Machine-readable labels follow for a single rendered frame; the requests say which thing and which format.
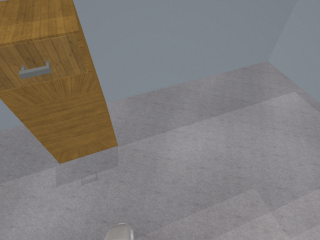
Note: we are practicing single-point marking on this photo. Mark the cabinet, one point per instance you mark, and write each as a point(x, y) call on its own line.
point(69, 115)

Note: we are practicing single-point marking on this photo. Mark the handle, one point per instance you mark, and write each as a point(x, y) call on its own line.
point(27, 73)

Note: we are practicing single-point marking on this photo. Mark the robot left thigh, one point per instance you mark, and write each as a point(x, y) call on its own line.
point(120, 232)

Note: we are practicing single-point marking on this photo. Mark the drawer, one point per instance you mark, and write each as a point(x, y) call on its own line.
point(62, 52)

